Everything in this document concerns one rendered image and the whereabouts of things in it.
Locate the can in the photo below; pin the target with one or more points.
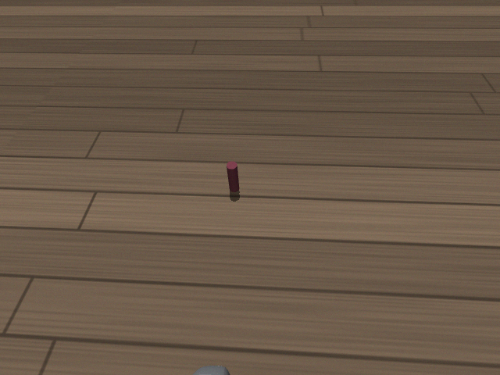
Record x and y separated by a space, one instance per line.
232 172

